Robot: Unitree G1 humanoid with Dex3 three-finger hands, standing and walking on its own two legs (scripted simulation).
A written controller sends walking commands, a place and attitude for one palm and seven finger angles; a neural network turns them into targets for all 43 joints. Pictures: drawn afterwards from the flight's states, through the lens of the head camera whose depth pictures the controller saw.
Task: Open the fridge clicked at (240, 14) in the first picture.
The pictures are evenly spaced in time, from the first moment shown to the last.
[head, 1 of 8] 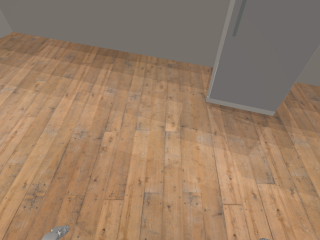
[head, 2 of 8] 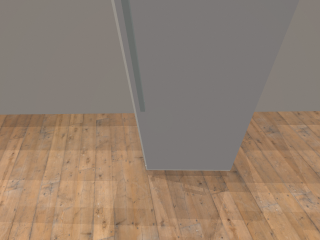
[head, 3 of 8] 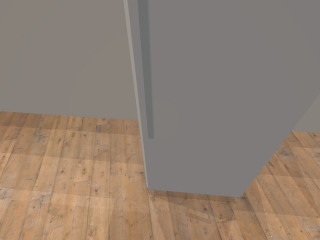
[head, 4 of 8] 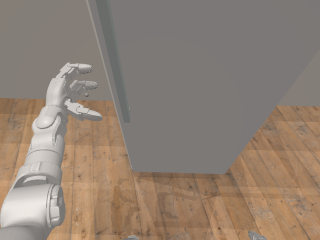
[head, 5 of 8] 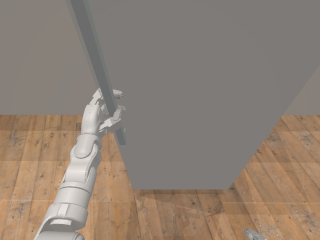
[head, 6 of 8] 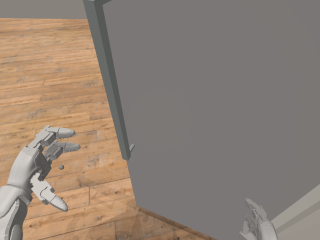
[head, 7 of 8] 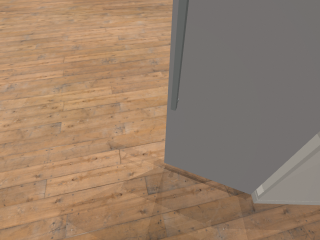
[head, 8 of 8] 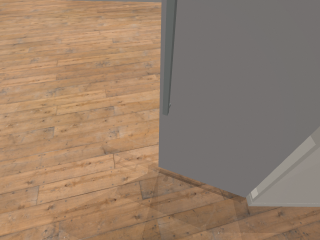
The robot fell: no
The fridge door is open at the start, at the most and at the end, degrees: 0 75 69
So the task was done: yes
